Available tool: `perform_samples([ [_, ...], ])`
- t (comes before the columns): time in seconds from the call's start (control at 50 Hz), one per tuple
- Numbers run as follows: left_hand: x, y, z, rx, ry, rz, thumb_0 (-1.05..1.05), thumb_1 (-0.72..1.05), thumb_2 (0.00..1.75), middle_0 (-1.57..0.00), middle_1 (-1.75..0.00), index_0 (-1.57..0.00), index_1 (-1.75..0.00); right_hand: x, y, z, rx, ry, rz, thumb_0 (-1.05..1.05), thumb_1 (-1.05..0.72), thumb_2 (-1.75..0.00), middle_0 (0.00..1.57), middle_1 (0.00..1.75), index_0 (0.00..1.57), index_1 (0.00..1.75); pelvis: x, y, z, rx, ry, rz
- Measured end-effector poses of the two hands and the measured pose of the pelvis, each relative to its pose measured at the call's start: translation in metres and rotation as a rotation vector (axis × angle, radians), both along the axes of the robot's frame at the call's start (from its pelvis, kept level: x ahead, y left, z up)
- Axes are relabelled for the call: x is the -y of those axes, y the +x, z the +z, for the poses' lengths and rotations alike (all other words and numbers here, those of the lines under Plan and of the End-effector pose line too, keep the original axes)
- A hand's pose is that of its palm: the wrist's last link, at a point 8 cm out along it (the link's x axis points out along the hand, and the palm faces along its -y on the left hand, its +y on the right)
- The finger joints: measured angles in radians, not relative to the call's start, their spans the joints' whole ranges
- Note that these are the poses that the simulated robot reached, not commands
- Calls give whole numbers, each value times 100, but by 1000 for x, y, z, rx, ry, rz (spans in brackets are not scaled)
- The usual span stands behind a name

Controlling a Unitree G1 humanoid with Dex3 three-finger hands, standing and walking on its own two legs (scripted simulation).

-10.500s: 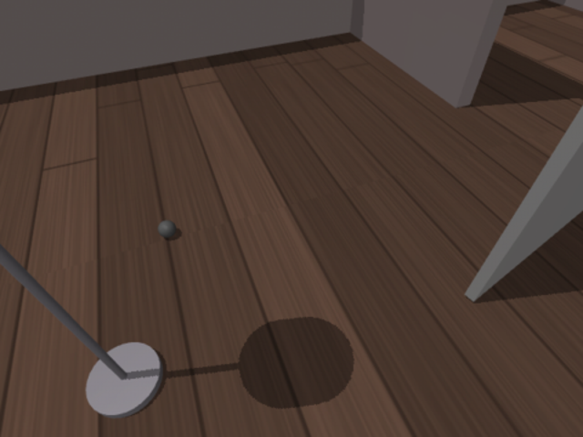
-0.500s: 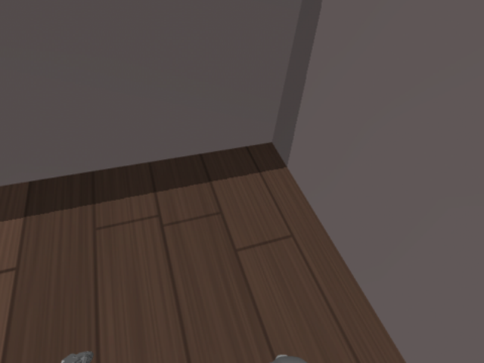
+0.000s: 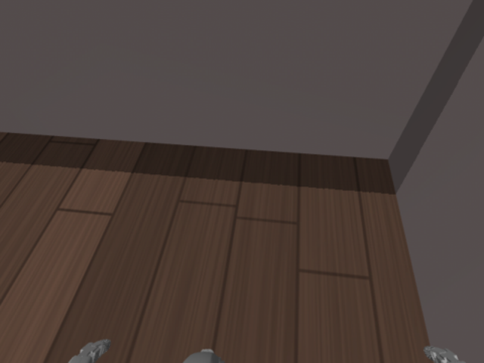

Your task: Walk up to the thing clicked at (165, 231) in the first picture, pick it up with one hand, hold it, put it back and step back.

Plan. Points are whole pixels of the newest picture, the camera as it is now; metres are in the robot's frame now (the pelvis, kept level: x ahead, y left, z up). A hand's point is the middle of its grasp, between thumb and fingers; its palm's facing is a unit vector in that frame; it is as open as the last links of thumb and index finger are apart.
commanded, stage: walk up
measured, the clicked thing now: out of the picture -0.54 +1.47 -0.73
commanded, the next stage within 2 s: none
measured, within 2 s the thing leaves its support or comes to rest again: neither
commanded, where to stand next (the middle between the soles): +0.05 +0.03 m, yaw +104 degrees
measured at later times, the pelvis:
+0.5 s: pelvis -0.01 -0.05 -0.01, yaw +28 degrees
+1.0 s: pelvis -0.02 -0.02 -0.01, yaw +56 degrees
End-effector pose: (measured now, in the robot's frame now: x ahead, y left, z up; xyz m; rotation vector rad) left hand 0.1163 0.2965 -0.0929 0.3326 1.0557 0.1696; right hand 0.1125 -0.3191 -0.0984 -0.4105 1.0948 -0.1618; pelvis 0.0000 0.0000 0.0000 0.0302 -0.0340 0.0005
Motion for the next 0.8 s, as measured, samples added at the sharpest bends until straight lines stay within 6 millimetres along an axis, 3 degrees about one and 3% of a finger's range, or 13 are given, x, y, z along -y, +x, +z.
perform_samples([
  [0.1,-7,-24,-15,12,-9,101,0,90,90,-21,-30,-21,-30,-10,45,4,20,4,118,1,-91,-90,20,30,20,29,10,2,-9,10,-21,101],
  [0.22,-24,-56,-39,2,-17,225,1,90,90,-21,-30,-20,-30,-28,69,2,30,-14,216,1,-91,-90,20,30,20,29,9,3,-23,8,-12,200],
  [0.36,-18,-106,-19,-15,18,354,1,90,90,-21,-30,-20,-30,-39,89,0,7,4,321,1,-90,-90,21,30,20,30,22,0,-13,-8,-20,352],
  [0.48,3,-158,5,8,108,475,1,90,90,-21,-30,-20,-30,-49,117,-15,12,63,455,1,-90,-90,21,30,20,29,47,-6,-12,-2,-30,459],
  [0.62,39,-234,30,-35,140,643,1,90,90,-21,-30,-20,-30,-72,139,-5,-34,104,631,1,-90,-90,21,30,20,29,63,-6,6,-1,5,619],
  [0.72,61,-282,30,-35,116,757,1,90,90,-21,-30,-20,-30,-89,156,2,-72,62,738,1,-90,-90,21,30,20,29,63,-7,9,10,2,728],
  [0.8,77,-322,17,-50,74,850,0,90,90,-21,-30,-20,-30,-119,174,10,-61,14,826,1,-90,-90,20,30,20,29,55,-11,6,14,-13,807],
])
